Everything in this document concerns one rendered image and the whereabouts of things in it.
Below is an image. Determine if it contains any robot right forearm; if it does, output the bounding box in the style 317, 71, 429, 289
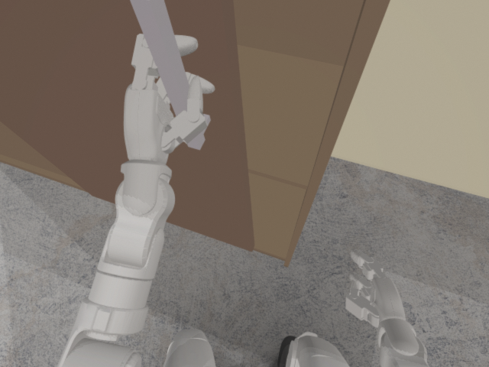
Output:
377, 318, 429, 367

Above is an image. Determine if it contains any right robot foot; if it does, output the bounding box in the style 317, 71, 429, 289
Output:
277, 336, 296, 367

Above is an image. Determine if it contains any robot right thigh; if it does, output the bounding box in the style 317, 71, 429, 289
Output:
287, 336, 349, 367

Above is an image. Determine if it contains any robot left upper arm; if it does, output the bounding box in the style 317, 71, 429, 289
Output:
62, 338, 142, 367

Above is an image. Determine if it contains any right robot hand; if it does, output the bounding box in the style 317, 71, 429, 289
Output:
345, 248, 406, 331

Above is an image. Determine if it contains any wardrobe door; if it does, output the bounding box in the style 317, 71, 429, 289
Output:
0, 0, 254, 252
0, 122, 68, 177

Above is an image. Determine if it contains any left robot hand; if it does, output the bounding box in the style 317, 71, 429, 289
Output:
124, 34, 215, 164

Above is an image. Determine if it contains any handle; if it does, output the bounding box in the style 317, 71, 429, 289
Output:
130, 0, 211, 150

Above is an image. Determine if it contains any robot left forearm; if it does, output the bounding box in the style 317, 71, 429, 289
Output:
57, 160, 175, 367

